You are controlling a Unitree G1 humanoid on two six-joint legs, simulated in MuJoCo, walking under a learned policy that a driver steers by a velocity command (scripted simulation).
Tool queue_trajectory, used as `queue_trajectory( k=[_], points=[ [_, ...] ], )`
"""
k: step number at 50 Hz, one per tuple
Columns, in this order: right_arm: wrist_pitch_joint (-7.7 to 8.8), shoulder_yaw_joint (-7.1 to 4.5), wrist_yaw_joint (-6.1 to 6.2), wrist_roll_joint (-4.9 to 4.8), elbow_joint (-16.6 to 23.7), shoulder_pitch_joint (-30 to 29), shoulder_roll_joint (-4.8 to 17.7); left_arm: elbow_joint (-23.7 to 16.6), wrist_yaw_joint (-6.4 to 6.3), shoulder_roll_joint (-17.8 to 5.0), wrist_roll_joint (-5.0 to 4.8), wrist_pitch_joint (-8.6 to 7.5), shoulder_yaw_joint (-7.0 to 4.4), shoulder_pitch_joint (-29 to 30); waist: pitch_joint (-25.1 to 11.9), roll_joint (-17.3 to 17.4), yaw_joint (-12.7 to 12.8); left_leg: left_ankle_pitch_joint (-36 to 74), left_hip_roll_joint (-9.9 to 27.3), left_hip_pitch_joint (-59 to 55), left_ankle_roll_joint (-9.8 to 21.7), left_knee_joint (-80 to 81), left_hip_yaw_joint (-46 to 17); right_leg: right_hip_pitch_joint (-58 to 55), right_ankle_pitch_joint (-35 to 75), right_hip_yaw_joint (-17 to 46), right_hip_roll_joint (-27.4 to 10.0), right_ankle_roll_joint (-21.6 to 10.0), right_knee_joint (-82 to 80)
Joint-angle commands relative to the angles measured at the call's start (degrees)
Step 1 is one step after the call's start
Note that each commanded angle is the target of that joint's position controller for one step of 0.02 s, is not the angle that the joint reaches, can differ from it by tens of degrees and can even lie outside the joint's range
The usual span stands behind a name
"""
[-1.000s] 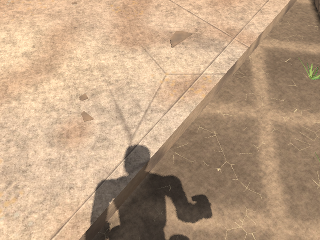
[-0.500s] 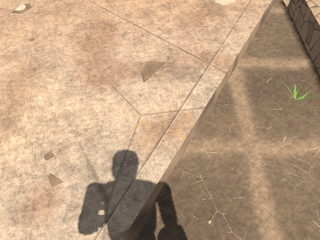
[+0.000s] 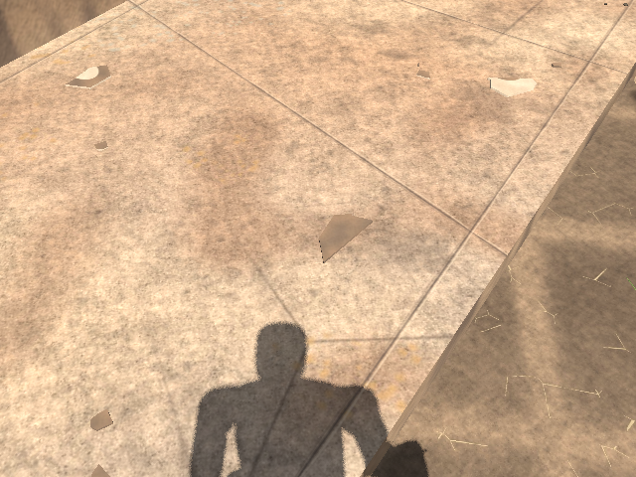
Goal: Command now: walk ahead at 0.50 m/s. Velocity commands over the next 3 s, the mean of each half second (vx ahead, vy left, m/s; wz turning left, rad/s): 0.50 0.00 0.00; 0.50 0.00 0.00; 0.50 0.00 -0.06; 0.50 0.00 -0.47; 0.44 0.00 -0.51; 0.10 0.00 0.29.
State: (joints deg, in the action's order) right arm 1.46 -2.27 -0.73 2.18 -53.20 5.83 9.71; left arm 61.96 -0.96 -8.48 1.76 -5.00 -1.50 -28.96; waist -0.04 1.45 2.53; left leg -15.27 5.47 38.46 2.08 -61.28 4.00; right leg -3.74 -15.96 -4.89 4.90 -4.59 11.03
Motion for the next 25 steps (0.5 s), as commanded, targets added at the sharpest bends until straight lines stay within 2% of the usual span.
queue_trajectory(
  k=[1,3,4,5,6,7,8,9,10,11,12,13,14,15,16,18,20,22,23,24,25],
  points=[
    [1.05,0.27,0.12,-0.29,7.2,-10.0,1.9,1.1,-1.28,-7.3,0.83,0.08,-1.3,-9.4,6.6,-5.7,1.7,-9.6,0.7,24.5,1.5,-4.9,-1.0,-17.9,30.6,13.6,-21.4,-9.8,2.1],
    [1.19,0.84,0.45,-0.45,10.2,-15.0,1.8,2.5,-1.95,-7.0,1.94,0.18,-1.46,-13.1,7.0,-5.4,3.5,-17.7,0.4,33.2,2.9,-9.6,-2.5,-25.2,37.6,14.5,-22.3,-9.7,6.1],
    [1.39,1.39,0.55,-0.96,11.6,-16.5,1.1,2.6,-2.22,-7.0,2.72,0.31,-1.51,-13.1,6.4,-6.3,3.2,-22.2,-0.6,34.2,4.1,-10.1,-3.5,-26.7,46.9,13.6,-22.0,-9.1,9.3],
    [1.81,1.68,0.82,-1.47,12.4,-15.7,1.4,2.4,-2.31,-7.3,3.25,0.3,-1.66,-12.0,4.9,-6.0,1.9,-24.3,-1.7,31.7,5.5,-7.0,-4.5,-26.8,56.6,12.3,-21.4,-7.6,13.0],
    [2.48,2.1,1.09,-2.38,11.6,-10.2,1.4,0.6,-2.28,-7.2,3.8,0.58,-1.51,-6.3,2.0,-4.2,-2.6,-23.0,-3.5,18.1,7.1,3.2,-6.1,-20.0,65.2,9.2,-19.1,-5.1,18.4],
    [3.22,1.56,1.18,-2.71,9.4,-0.4,3.1,-1.6,-2.14,-8.9,3.39,1.05,-1.96,0.6,-2.2,-4.1,-8.5,-14.7,-4.6,-2.1,7.4,21.4,-9.7,-11.0,69.4,8.4,-17.7,-3.1,26.0],
    [3.38,0.11,1.68,-3.03,5.4,10.8,5.5,-2.2,-1.8,-12.6,1.18,1.51,-3.32,3.1,-7.1,-8.4,-13.2,2.0,-4.3,-20.5,6.5,37.8,-10.6,-6.0,65.4,7.9,-16.2,-2.4,37.0],
    [3.28,-1.4,2.3,-1.88,-0.3,22.7,9.0,-4.3,-0.85,-11.6,-0.93,1.26,-3.4,9.6,-8.9,-7.9,-17.7,17.8,-0.3,-41.9,5.8,44.2,-12.6,11.0,38.8,6.5,-11.0,-0.8,55.3],
    [3.13,-2.41,1.91,-0.69,-1.7,22.1,15.4,-7.1,-0.67,-3.0,-1.15,0.07,-1.36,7.6,-6.2,9.7,-8.4,66.1,10.5,-56.7,2.0,33.2,-20.3,36.8,-14.4,7.2,-5.1,0.1,71.6],
    [2.63,-2.53,1.25,-2.49,-1.8,24.9,16.5,-6.4,-0.44,-4.7,-2.92,-0.45,-2.36,-3.0,-14.9,11.5,-6.5,100.8,15.0,-60.0,3.4,28.7,-26.5,38.1,-8.2,17.2,-0.4,-0.6,71.5],
    [2.15,-1.36,0.82,-1.71,-1.8,20.2,10.8,-5.3,-0.5,-5.1,-4.12,0.4,-2.78,-3.8,-10.9,10.3,-4.2,86.6,13.6,-53.9,6.0,32.3,-25.3,39.9,-5.1,14.7,-0.6,1.1,73.8],
    [2.23,-0.17,0.83,-1.2,-0.8,13.5,5.7,-5.8,-0.45,-5.4,-2.72,1.48,-2.94,-0.5,-1.3,7.6,-2.3,69.0,10.9,-46.3,7.7,35.1,-22.7,44.5,-4.1,10.4,-1.6,2.3,77.5],
    [2.56,0.4,0.99,-0.88,-1.1,11.8,3.6,-7.3,-0.09,-6.0,-1.19,2.44,-3.17,4.3,1.8,3.1,-1.5,60.5,7.9,-44.4,5.7,36.1,-19.8,49.1,-4.3,8.6,-2.9,2.4,80.7],
    [2.89,0.61,1.29,-1.39,-2.9,15.1,3.5,-8.5,0.43,-5.3,-0.37,3.24,-2.82,6.4,2.9,1.6,-1.2,63.8,6.1,-43.1,2.9,36.1,-16.2,51.2,-4.5,7.1,-3.3,2.2,82.3],
    [3.04,0.76,1.21,-1.81,-4.3,16.9,3.5,-10.6,0.97,-3.9,-0.2,3.93,-2.12,9.1,3.2,2.1,-0.4,63.0,3.6,-39.5,-0.4,37.5,-12.1,50.8,-5.0,4.5,-3.7,1.7,81.4],
    [3.85,1.05,1.03,-1.64,-5.9,19.6,3.4,-14.1,1.5,-2.3,-0.3,4.23,-0.84,14.3,3.5,3.8,-0.9,61.8,0.6,-36.4,-0.6,40.2,-8.6,53.9,-9.2,0.2,-2.6,0.6,83.6],
    [4.03,1.43,1.06,-1.19,-6.4,21.2,3.1,-18.1,1.78,-2.9,-0.46,4.06,0.22,20.3,4.4,3.0,-1.0,59.2,-1.0,-33.3,-0.1,43.3,-6.7,55.7,-9.4,-2.9,-2.8,0.1,79.5],
    [4.13,1.45,1.75,-0.81,-7.5,25.6,4.0,-21.5,1.89,-3.0,-0.29,3.97,1.37,26.2,4.9,4.0,-2.2,63.5,0.3,-35.9,1.1,46.2,-7.9,59.0,-9.1,-5.7,-2.8,0.4,76.4],
    [4.22,1.5,2.36,-0.89,-8.4,29.3,4.2,-22.3,1.69,-3.2,-0.06,4.1,1.74,27.1,4.0,4.6,-2.7,66.8,2.2,-41.8,1.9,46.1,-9.1,63.9,-10.8,-6.0,-2.9,0.1,79.6],
    [3.71,1.7,2.78,-1.2,-9.8,32.3,4.1,-24.6,1.57,-3.0,-0.28,4.0,2.63,31.3,4.4,4.1,-3.4,67.7,3.7,-46.3,2.5,46.6,-9.8,70.5,-14.5,-7.1,-3.2,-0.3,81.7],
    [3.07,1.86,3.04,-1.34,-9.2,31.2,4.4,-25.8,1.86,-3.3,-0.44,4.06,3.45,31.6,3.7,1.2,-1.5,74.6,3.6,-45.1,2.1,47.5,-7.1,65.9,-13.8,-8.5,-3.6,-1.3,75.2]
  ],
)
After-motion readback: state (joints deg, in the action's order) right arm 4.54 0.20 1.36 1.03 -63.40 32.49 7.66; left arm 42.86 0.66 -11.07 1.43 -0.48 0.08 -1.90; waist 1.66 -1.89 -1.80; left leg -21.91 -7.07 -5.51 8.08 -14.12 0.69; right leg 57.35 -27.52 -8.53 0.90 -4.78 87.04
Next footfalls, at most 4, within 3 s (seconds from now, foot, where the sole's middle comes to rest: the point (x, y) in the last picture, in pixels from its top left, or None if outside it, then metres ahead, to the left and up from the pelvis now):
0.18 left None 0.16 0.10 -0.78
0.60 right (309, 449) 0.52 0.08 -0.67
1.14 left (254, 329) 0.79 0.21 -0.67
1.64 right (334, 230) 1.10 0.04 -0.67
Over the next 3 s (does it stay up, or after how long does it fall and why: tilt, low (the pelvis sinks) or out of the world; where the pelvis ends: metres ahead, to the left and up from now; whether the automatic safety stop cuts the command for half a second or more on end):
stays up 1.41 0.01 0.10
